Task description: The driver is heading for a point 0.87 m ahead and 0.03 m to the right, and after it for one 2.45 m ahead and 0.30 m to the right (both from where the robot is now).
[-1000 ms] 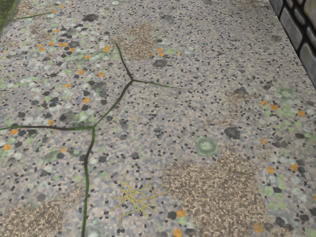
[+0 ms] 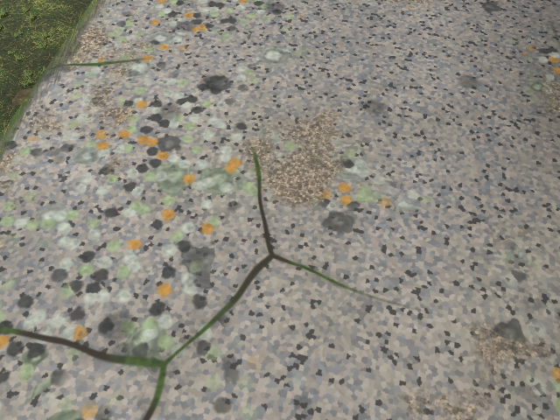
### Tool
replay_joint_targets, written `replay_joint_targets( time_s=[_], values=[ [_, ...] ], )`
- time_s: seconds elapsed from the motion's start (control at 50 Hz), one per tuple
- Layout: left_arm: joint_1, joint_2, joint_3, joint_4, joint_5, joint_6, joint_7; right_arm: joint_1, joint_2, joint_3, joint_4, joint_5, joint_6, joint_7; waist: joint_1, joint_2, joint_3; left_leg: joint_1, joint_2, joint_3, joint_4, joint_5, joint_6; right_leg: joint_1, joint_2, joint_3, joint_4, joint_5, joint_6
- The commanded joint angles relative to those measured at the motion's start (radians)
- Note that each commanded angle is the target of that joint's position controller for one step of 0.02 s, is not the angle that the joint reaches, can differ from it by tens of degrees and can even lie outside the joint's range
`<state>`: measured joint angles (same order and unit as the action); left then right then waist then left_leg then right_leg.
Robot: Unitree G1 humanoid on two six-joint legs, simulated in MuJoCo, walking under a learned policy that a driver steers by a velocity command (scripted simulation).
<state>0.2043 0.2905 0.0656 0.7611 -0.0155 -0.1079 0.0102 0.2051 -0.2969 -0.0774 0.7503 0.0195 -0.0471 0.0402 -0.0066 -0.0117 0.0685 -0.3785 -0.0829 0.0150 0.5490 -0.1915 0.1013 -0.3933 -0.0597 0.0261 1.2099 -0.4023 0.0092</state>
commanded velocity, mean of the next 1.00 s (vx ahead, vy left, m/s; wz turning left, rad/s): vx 0.50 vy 0.00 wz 0.11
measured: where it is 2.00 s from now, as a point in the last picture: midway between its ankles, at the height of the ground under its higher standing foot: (306, 195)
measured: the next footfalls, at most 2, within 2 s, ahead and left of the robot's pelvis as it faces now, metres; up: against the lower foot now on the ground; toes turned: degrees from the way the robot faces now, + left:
right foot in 0.36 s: +0.40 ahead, -0.12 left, +0.00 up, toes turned +15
left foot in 0.82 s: +0.58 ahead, +0.18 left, +0.00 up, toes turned +6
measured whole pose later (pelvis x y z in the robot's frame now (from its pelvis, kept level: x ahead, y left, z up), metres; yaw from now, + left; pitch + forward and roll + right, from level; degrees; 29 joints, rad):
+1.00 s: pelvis +0.54 +0.06 +0.01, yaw +3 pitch +1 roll +1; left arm 0.30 0.32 0.07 0.75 -0.03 -0.03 0.00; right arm 0.23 -0.25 -0.06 0.75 -0.01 -0.09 0.01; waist -0.01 -0.05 0.01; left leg -0.22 -0.01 0.07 0.39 -0.20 0.02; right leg -0.55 -0.06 0.04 1.13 -0.33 0.00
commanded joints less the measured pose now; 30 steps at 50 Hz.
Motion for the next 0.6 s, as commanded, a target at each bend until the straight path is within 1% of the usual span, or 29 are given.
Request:
replay_joint_targets(
  time_s=[0.02, 0.06, 0.08, 0.12, 0.16, 0.2, 0.24, 0.28, 0.3, 0.32, 0.34, 0.36, 0.38, 0.4, 0.42, 0.44, 0.46, 0.48, 0.5, 0.52, 0.54, 0.56, 0.6],
  values=[
    [-0.001, 0.131, 0.037, -0.087, 0.024, -0.015, 0.002, 0.005, -0.109, -0.025, -0.082, -0.013, -0.023, -0.014, 0.017, 0.053, -0.131, 0.270, 0.266, -0.412, -0.302, 0.193, 0.201, -0.234, -0.063, 0.065, -0.080, 0.084, 0.000],
    [-0.013, 0.101, 0.030, -0.095, 0.030, 0.004, 0.002, 0.024, -0.129, -0.030, -0.078, -0.007, -0.027, -0.027, 0.022, 0.040, -0.113, 0.207, 0.246, -0.350, -0.320, 0.287, 0.205, -0.221, -0.054, 0.042, -0.168, 0.126, 0.028],
    [-0.045, 0.089, 0.025, -0.107, 0.032, 0.009, 0.003, 0.037, -0.143, -0.034, -0.073, -0.006, -0.026, -0.035, 0.015, 0.037, -0.098, 0.185, 0.233, -0.322, -0.326, 0.305, 0.198, -0.230, -0.045, 0.032, -0.227, 0.175, 0.043],
    [-0.122, 0.067, 0.015, -0.129, 0.032, 0.010, 0.000, 0.062, -0.152, -0.036, -0.065, -0.001, -0.021, -0.047, -0.011, 0.055, -0.076, 0.158, 0.194, -0.277, -0.323, 0.285, 0.165, -0.223, -0.021, 0.024, -0.382, 0.314, 0.059],
    [-0.192, 0.050, 0.006, -0.145, 0.026, 0.005, -0.008, 0.085, -0.152, -0.036, -0.059, 0.002, -0.013, -0.053, -0.041, 0.082, -0.067, 0.135, 0.162, -0.254, -0.309, 0.220, 0.133, -0.173, 0.015, 0.017, -0.535, 0.436, 0.063],
    [-0.252, 0.052, 0.004, -0.161, 0.015, -0.003, -0.019, 0.121, -0.156, -0.037, -0.049, 0.005, -0.007, -0.056, -0.069, 0.094, -0.060, 0.134, 0.168, -0.280, -0.297, 0.159, 0.119, -0.129, 0.044, 0.012, -0.626, 0.496, 0.062],
    [-0.283, 0.071, 0.009, -0.175, 0.008, -0.012, -0.030, 0.151, -0.153, -0.037, -0.038, 0.009, 0.000, -0.058, -0.079, 0.099, -0.056, 0.184, 0.192, -0.334, -0.252, 0.126, 0.115, -0.124, 0.055, 0.032, -0.681, 0.482, 0.049],
    [-0.275, 0.095, 0.018, -0.177, 0.007, -0.021, -0.038, 0.159, -0.147, -0.036, -0.036, 0.008, 0.006, -0.062, -0.066, 0.114, -0.060, 0.248, 0.217, -0.397, -0.192, 0.118, 0.102, -0.109, 0.060, 0.049, -0.722, 0.420, 0.027],
    [-0.245, 0.104, 0.022, -0.170, 0.006, -0.026, -0.040, 0.153, -0.147, -0.037, -0.036, 0.004, 0.008, -0.064, -0.050, 0.132, -0.065, 0.275, 0.232, -0.412, -0.166, 0.142, 0.095, -0.090, 0.056, 0.045, -0.726, 0.384, 0.012],
    [-0.194, 0.111, 0.027, -0.156, 0.007, -0.031, -0.041, 0.145, -0.140, -0.036, -0.036, 0.002, 0.010, -0.064, -0.025, 0.148, -0.077, 0.285, 0.234, -0.415, -0.131, 0.195, 0.084, -0.031, 0.058, 0.028, -0.744, 0.365, -0.009],
    [-0.103, 0.130, 0.039, -0.130, 0.016, -0.036, -0.036, 0.135, -0.117, -0.028, -0.040, -0.001, 0.009, -0.061, 0.022, 0.143, -0.123, 0.277, 0.194, -0.389, -0.044, 0.298, 0.061, 0.103, 0.064, 0.008, -0.779, 0.379, -0.041],
    [0.029, 0.169, 0.052, -0.114, 0.034, -0.040, -0.030, 0.129, -0.073, -0.009, -0.054, -0.012, 0.006, -0.056, 0.085, 0.098, -0.245, 0.197, 0.145, -0.334, 0.169, 0.269, 0.027, 0.337, -0.043, 0.100, -0.741, 0.371, -0.103],
    [0.164, 0.255, 0.075, -0.083, 0.051, -0.032, -0.029, 0.261, -0.017, 0.009, -0.065, 0.005, -0.003, -0.057, 0.068, -0.150, -0.403, -0.125, 0.003, -0.208, 0.524, -0.016, -0.055, 0.707, -0.255, 0.494, -0.773, 0.211, -0.263],
    [0.202, 0.209, 0.068, -0.054, 0.022, -0.024, -0.041, 0.294, -0.052, 0.012, -0.056, 0.016, -0.012, -0.057, 0.068, -0.291, -0.402, -0.318, -0.004, -0.207, 0.697, -0.386, -0.074, 0.757, -0.341, 0.782, -0.899, -0.019, -0.315],
    [0.151, 0.136, 0.046, -0.062, 0.004, -0.019, -0.039, 0.202, -0.130, -0.007, -0.058, 0.021, -0.013, -0.054, 0.088, -0.163, -0.248, -0.397, 0.048, -0.227, 0.769, -0.322, -0.075, 0.644, -0.312, 0.690, -0.923, -0.130, -0.275],
    [0.097, 0.110, 0.035, -0.071, 0.011, -0.009, -0.035, 0.108, -0.138, -0.007, -0.078, 0.011, -0.013, -0.053, 0.084, -0.076, -0.156, -0.392, 0.085, -0.183, 0.764, -0.248, -0.074, 0.517, -0.269, 0.549, -0.933, -0.071, -0.242],
    [0.058, 0.094, 0.027, -0.067, 0.019, -0.003, -0.034, 0.049, -0.125, -0.006, -0.097, -0.004, -0.017, -0.051, 0.065, -0.041, -0.084, -0.379, 0.113, -0.161, 0.706, -0.196, -0.072, 0.396, -0.229, 0.452, -0.958, 0.039, -0.234],
    [0.037, 0.074, 0.017, -0.065, 0.026, -0.003, -0.033, 0.038, -0.112, -0.009, -0.100, -0.011, -0.019, -0.047, 0.039, -0.049, -0.061, -0.339, 0.148, -0.153, 0.645, -0.155, -0.070, 0.326, -0.194, 0.380, -0.980, 0.132, -0.223],
    [0.032, 0.071, 0.013, -0.059, 0.027, -0.004, -0.034, 0.049, -0.093, -0.005, -0.100, -0.011, -0.019, -0.044, 0.019, -0.075, -0.061, -0.294, 0.165, -0.133, 0.600, -0.136, -0.073, 0.280, -0.167, 0.345, -0.999, 0.198, -0.223],
    [0.038, 0.071, 0.012, -0.053, 0.020, -0.006, -0.035, 0.059, -0.073, 0.000, -0.099, -0.012, -0.020, -0.042, 0.010, -0.087, -0.068, -0.274, 0.171, -0.115, 0.556, -0.134, -0.079, 0.261, -0.153, 0.320, -1.012, 0.253, -0.234],
    [0.047, 0.083, 0.014, -0.046, 0.012, -0.006, -0.034, 0.051, -0.057, 0.005, -0.103, -0.017, -0.021, -0.041, 0.007, -0.089, -0.069, -0.269, 0.173, -0.098, 0.505, -0.131, -0.087, 0.248, -0.148, 0.295, -1.023, 0.307, -0.246],
    [0.055, 0.103, 0.019, -0.041, 0.005, -0.005, -0.031, 0.021, -0.044, 0.012, -0.116, -0.023, -0.024, -0.041, 0.010, -0.082, -0.064, -0.271, 0.176, -0.083, 0.436, -0.114, -0.098, 0.238, -0.145, 0.274, -1.035, 0.348, -0.256],
    [0.069, 0.137, 0.030, -0.032, -0.001, 0.003, -0.022, -0.052, -0.021, 0.026, -0.134, -0.027, -0.035, -0.038, 0.028, -0.064, -0.059, -0.235, 0.167, -0.068, 0.273, -0.009, -0.114, 0.216, -0.125, 0.221, -1.043, 0.389, -0.250]
  ],
)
